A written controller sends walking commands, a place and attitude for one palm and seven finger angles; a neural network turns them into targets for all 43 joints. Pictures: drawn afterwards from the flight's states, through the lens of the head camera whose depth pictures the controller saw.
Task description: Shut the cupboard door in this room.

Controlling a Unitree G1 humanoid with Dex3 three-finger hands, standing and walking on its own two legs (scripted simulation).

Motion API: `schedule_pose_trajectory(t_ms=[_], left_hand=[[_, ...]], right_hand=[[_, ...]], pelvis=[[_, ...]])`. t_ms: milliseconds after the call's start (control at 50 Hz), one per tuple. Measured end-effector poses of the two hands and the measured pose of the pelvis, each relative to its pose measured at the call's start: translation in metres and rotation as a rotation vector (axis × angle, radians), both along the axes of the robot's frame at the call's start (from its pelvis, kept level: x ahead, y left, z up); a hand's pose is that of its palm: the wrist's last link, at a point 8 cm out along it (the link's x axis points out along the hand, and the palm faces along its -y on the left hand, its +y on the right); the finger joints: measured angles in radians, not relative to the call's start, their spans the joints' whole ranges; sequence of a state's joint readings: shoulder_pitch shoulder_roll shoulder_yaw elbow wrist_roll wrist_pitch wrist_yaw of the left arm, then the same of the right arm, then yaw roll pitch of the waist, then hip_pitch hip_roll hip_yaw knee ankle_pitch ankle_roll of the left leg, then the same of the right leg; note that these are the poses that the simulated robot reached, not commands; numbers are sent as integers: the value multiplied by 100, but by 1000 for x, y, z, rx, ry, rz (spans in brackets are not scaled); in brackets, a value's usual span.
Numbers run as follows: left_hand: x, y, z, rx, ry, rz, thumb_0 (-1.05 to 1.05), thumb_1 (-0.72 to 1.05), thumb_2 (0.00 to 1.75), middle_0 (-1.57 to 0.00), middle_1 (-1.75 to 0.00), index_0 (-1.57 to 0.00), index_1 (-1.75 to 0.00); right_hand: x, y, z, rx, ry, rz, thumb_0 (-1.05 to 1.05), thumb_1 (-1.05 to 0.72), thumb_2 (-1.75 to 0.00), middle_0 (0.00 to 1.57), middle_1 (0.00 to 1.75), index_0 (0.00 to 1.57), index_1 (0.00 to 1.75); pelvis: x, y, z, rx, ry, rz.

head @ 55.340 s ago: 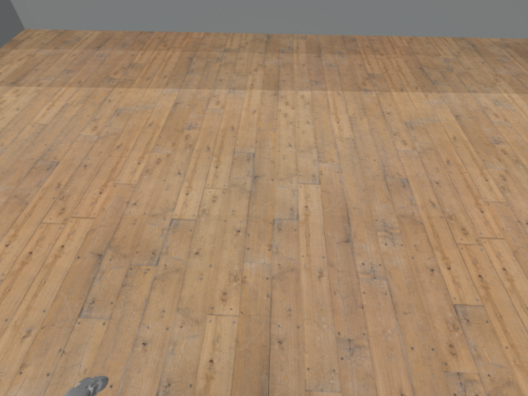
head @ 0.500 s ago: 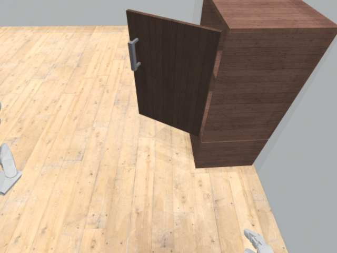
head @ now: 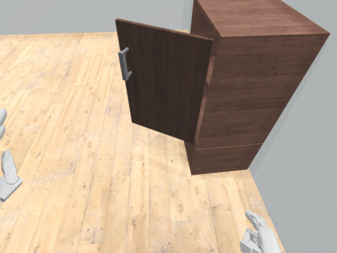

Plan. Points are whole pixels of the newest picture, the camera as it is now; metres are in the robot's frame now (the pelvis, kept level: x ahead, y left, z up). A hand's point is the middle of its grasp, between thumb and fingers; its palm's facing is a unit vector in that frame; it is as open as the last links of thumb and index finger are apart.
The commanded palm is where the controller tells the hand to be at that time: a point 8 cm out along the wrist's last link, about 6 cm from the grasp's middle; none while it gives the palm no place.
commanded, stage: let the arm hang, fingers relaxed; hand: left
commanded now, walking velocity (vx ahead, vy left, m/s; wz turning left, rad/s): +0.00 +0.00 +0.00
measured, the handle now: (126, 64) +0.85 +0.22 -0.01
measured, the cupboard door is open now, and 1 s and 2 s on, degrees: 59 59 59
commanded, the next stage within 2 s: look to check the result in 1.14 s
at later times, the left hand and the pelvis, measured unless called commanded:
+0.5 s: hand out of the picture -0.04 +0.20 -0.18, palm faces +0.07 -0.98 -0.19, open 7.0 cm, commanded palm none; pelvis -0.04 +0.01 +0.00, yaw +3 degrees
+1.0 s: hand out of the picture -0.07 +0.17 -0.17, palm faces +0.05 -0.99 -0.13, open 7.3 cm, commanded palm none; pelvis -0.04 +0.03 +0.01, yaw +1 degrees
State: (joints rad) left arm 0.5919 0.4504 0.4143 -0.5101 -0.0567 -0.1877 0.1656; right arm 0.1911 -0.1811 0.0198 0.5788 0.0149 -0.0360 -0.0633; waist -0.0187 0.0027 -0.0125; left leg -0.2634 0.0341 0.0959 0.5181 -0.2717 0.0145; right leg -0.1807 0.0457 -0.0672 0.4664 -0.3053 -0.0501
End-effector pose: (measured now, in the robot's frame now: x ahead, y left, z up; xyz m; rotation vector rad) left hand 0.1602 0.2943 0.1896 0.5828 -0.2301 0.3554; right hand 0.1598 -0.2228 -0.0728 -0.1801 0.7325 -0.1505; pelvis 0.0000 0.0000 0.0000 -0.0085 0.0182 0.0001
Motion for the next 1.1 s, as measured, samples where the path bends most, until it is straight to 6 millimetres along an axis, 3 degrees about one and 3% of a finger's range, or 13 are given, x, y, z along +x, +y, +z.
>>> schedule_pose_trajectory(t_ms=[40,80,160,240,280,320,400,480,580,660,820,1100], left_hand=[[-4,5,0,0,7,15,1,89,90,-22,-30,-22,-30],[0,11,-24,-24,94,22,1,89,90,-21,-30,-21,-30],[-2,14,-140,-237,537,102,0,90,90,-20,-30,-20,-30],[-53,-25,-253,-435,980,115,1,91,90,-20,-30,-20,-30],[-88,-51,-293,-526,1148,104,1,91,90,-20,-30,-20,-30],[-122,-72,-320,-625,1261,121,0,92,90,-20,-30,-20,-30],[-156,-60,-335,-672,1305,218,-5,102,90,-21,-30,-21,-30],[-197,-49,-337,-654,1429,274,-4,99,90,-21,-30,-21,-30],[-239,-40,-328,-628,1548,344,-2,95,90,-21,-30,-21,-30],[-256,-38,-324,-622,1595,375,0,93,90,-20,-30,-20,-30],[-255,-53,-328,-650,1602,349,0,91,90,-20,-30,-20,-30],[-232,-81,-336,-704,1586,270,0,91,90,-20,-30,-20,-30]], right_hand=[[-6,1,-3,3,13,-4,1,-90,-90,20,30,20,30],[-11,1,-11,22,21,41,1,-90,-90,20,30,20,30],[-27,-4,-37,24,103,80,1,-90,-90,20,30,20,30],[-63,-3,-51,16,222,55,1,-90,-90,20,30,20,30],[-88,-2,-53,3,302,46,1,-90,-90,20,30,20,30],[-115,-1,-52,-14,390,37,1,-90,-90,20,30,20,30],[-165,0,-51,-37,566,25,1,-90,-90,20,30,20,30],[-198,2,-55,-22,657,-23,1,-90,-90,20,30,20,30],[-217,13,-63,22,687,-59,1,-90,-90,20,30,20,30],[-222,27,-69,60,690,-64,1,-90,-90,20,30,20,30],[-221,48,-74,106,681,-65,1,-91,-90,20,30,20,30],[-225,45,-68,92,706,-100,0,-91,-90,20,30,20,30]], pelvis=[[-1,1,0,-1,-2,-1],[-6,5,-1,-3,0,16],[-19,15,-6,-2,0,26],[-29,17,-8,9,-16,28],[-32,15,-8,12,-28,32],[-35,12,-7,11,-36,38],[-42,8,-3,-2,-37,55],[-44,11,0,-11,-36,53],[-46,19,3,-11,-41,39],[-46,23,4,-7,-45,29],[-44,27,5,1,-47,16],[-38,25,6,5,-35,14]])
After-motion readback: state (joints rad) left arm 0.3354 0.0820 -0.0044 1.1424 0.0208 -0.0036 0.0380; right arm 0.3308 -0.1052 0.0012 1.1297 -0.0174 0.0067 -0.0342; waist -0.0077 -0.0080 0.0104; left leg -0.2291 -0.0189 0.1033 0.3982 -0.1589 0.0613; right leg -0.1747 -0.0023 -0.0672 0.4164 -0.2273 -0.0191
